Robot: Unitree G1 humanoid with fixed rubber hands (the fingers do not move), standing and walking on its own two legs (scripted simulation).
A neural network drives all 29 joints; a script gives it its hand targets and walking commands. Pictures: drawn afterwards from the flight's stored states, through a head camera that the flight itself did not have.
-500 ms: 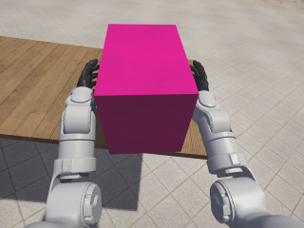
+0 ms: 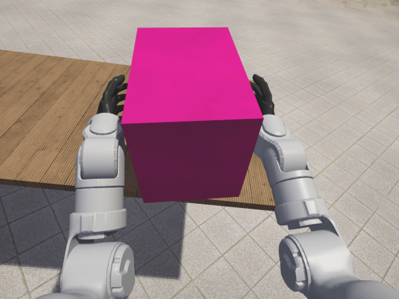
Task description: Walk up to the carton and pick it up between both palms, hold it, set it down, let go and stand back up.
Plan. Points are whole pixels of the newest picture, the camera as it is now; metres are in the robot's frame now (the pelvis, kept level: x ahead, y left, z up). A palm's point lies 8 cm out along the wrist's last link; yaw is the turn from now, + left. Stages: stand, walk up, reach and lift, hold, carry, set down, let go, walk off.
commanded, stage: reach and lift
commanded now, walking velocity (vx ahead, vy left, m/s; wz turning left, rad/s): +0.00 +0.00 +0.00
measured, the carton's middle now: (187, 111) +0.42 +0.00 +0.19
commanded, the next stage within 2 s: hold in 0.54 s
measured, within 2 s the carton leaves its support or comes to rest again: neither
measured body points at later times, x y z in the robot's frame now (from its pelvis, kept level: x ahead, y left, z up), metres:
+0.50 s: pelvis +0.00 +0.00 +0.00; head -0.04 +0.04 +0.45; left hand +0.38 +0.15 +0.22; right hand +0.38 -0.14 +0.23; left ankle +0.06 +0.13 -0.75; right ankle -0.02 -0.11 -0.75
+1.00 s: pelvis -0.01 +0.00 +0.00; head -0.05 +0.04 +0.45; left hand +0.37 +0.15 +0.23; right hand +0.38 -0.14 +0.25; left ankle +0.06 +0.13 -0.75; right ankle -0.02 -0.11 -0.75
